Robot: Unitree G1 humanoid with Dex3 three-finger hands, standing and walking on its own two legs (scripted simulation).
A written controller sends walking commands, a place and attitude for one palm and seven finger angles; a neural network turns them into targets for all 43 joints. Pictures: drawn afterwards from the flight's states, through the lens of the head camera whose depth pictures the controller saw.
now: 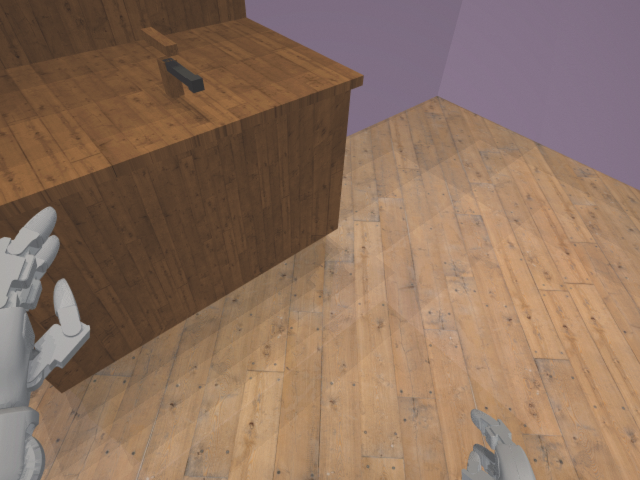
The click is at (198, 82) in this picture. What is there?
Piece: tap's lever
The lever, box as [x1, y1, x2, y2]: [186, 75, 204, 92]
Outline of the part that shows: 186,77 188,87 190,90 195,92 204,89 201,77 198,75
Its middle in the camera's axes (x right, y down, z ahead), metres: -0.29 -0.36 +0.89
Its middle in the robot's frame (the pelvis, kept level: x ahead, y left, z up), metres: +0.90 +0.35 +0.07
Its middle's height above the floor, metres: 0.84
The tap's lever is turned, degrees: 0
